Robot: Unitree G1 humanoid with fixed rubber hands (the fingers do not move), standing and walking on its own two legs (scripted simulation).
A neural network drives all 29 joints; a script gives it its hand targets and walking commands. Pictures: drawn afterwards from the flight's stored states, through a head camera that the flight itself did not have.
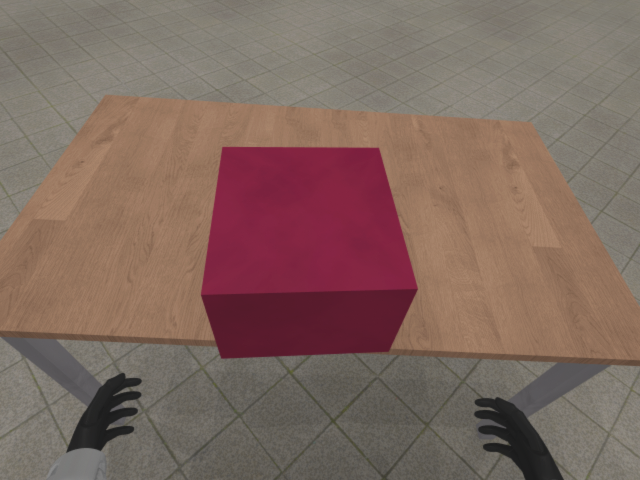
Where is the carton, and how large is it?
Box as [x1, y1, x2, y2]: [201, 147, 417, 358]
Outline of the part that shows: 222,147 201,290 201,296 221,358 388,351 417,287 378,148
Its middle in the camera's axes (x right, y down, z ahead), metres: -0.02 +0.02 +0.64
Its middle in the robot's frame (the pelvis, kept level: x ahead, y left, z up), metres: +0.47 +0.04 -0.03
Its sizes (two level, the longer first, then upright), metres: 0.288 0.266 0.186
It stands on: a table, 0.65 m high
